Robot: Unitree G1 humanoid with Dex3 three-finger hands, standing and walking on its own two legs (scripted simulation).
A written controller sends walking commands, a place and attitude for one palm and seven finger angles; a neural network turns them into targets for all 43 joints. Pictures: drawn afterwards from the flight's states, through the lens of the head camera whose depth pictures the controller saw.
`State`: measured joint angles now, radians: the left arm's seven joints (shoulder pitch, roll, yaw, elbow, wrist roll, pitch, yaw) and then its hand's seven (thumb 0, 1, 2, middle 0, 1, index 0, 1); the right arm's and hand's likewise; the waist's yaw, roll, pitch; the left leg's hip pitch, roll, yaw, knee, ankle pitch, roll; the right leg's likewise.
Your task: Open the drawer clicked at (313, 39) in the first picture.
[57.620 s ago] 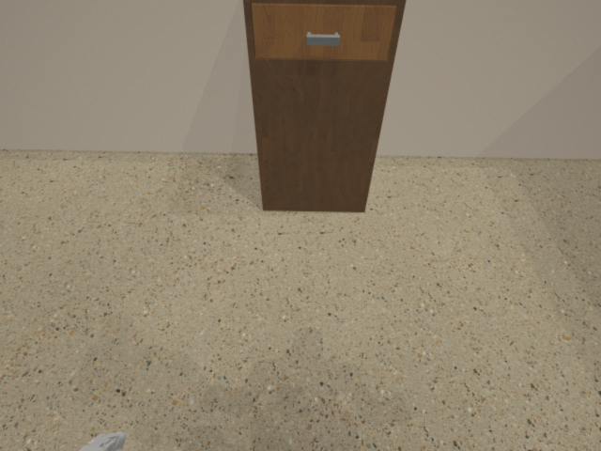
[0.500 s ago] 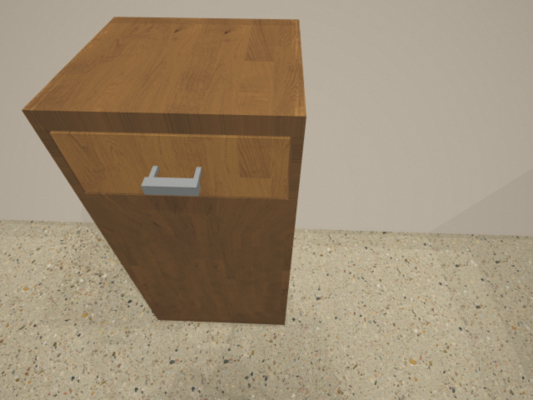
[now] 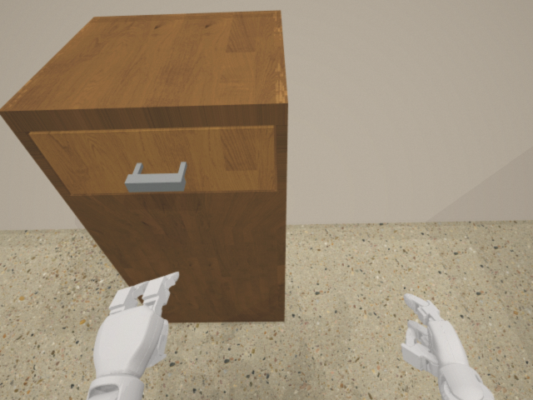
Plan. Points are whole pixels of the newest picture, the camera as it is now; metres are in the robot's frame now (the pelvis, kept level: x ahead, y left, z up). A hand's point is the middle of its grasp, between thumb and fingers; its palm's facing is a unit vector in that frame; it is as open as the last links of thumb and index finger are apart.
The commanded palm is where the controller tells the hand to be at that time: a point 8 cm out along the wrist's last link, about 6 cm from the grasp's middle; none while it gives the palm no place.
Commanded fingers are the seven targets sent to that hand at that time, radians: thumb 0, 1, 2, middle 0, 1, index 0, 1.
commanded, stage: raise the hand with hooked fingers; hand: left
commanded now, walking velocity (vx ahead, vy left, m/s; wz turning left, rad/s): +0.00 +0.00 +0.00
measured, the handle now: (158, 174) +0.48 +0.26 +0.06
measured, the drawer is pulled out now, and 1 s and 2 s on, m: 0.00 0.00 0.00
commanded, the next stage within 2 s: move the hooked fingers above the handle in 1.52 s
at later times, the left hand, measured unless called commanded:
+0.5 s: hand (119, 299) +0.24 +0.24 +0.05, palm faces +0.01 -0.12 -0.99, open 11.3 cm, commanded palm +0.21 +0.24 +0.11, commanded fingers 0.00 -0.15 0.45 -0.28 -0.98 -0.28 -0.98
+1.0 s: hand (69, 224) +0.29 +0.29 +0.15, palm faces +0.13 -0.05 -0.99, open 13.7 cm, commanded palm +0.26 +0.28 +0.21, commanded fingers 0.00 -0.50 0.30 -0.30 -1.20 -0.30 -1.20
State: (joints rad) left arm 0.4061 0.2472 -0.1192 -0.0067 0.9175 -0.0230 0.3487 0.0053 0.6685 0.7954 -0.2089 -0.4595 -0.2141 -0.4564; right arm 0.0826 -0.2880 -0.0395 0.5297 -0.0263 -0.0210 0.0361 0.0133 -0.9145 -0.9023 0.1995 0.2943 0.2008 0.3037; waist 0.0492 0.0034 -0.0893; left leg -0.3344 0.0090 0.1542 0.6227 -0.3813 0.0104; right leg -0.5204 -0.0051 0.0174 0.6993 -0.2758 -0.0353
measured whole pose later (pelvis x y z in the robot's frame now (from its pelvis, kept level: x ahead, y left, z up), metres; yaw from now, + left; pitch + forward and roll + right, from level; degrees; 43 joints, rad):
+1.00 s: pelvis +0.01 +0.02 +0.02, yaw +5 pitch -1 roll +0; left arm -0.09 0.51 -0.05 -0.08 0.89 0.11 0.00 0.00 -0.45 0.32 -0.31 -1.17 -0.32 -1.17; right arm 0.06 -0.24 0.03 0.60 0.02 0.13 -0.01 0.01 -0.91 -0.90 0.20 0.29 0.20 0.30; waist 0.10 0.10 0.00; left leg -0.09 -0.02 0.06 0.40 -0.29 0.04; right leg -0.21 -0.03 -0.06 0.42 -0.18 0.00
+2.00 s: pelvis +0.00 +0.00 +0.02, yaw +5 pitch +0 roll +1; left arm -0.29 0.54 -0.02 0.14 0.87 -0.04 -0.02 0.00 -0.49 0.30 -0.32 -1.20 -0.32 -1.20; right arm 0.12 -0.27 0.01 0.64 0.03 0.11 -0.01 0.01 -0.91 -0.90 0.20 0.29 0.20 0.30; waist 0.08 0.09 0.01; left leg -0.15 0.00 0.04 0.39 -0.25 0.00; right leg -0.27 -0.01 -0.08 0.41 -0.15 -0.04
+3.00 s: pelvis +0.03 +0.02 +0.02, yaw +4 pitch +7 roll +0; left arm -0.55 0.47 -0.14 0.49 0.96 0.11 0.04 0.00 -0.49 0.30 -0.31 -1.20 -0.32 -1.20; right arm 0.19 -0.26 0.00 0.65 0.04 0.16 -0.01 0.01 -0.91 -0.90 0.20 0.29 0.20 0.30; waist 0.04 0.08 -0.04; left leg -0.24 -0.01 0.06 0.43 -0.31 0.03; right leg -0.37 -0.02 -0.06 0.46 -0.21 -0.01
